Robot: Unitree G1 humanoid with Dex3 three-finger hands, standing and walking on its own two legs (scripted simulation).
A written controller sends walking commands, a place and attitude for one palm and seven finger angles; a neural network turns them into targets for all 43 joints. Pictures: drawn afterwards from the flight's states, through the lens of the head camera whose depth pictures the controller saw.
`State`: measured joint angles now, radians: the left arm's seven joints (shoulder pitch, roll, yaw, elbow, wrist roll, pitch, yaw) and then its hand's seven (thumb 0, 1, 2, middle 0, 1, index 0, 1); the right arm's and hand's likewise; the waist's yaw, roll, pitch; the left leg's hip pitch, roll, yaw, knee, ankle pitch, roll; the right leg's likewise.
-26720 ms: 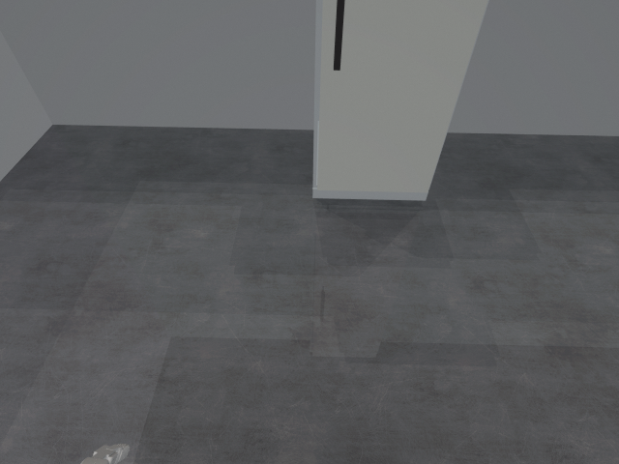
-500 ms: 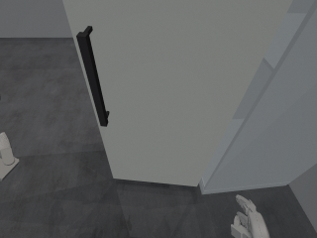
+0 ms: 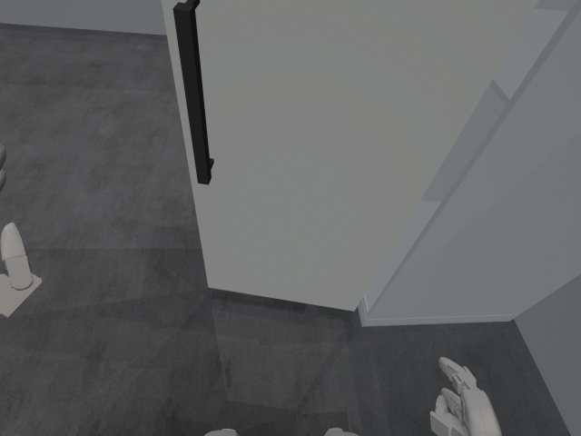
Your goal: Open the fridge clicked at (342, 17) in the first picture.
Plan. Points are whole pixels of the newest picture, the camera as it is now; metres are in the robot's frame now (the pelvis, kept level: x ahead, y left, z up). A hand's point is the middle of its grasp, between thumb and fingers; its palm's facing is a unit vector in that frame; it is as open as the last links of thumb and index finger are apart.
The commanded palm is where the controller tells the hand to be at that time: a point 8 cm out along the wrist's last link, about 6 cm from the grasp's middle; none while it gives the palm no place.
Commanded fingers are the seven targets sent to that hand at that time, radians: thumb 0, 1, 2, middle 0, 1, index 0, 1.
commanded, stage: step back with the hand held close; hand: left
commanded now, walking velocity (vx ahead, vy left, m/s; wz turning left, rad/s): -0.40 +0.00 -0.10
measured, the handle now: (200, 104) +0.61 +0.20 +0.10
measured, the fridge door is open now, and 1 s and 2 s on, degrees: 78 78 78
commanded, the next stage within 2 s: stop stepping back and stand still in 0.12 s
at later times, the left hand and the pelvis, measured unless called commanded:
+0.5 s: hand out of the picture +0.10 +0.25 +0.17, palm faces +0.37 -0.82 -0.43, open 7.4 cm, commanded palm +0.06 +0.27 +0.20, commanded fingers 0.00 0.90 0.90 -0.20 -0.30 -0.20 -0.30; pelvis -0.11 -0.01 +0.02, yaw -6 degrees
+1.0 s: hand out of the picture +0.07 +0.28 +0.16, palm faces +0.44 -0.82 -0.37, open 7.4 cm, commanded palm +0.03 +0.31 +0.20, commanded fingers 0.00 0.90 0.90 -0.20 -0.30 -0.20 -0.30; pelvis -0.14 +0.02 +0.01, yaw -4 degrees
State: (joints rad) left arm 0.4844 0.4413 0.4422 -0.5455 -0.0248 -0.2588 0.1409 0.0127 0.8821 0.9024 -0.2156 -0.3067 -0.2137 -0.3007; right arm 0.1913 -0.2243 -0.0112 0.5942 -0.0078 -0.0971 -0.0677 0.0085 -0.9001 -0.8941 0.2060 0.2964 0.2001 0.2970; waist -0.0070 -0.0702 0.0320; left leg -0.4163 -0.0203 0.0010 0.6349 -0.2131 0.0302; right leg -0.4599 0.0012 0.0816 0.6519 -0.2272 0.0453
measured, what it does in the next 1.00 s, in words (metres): walks backwards: right foot, then left foot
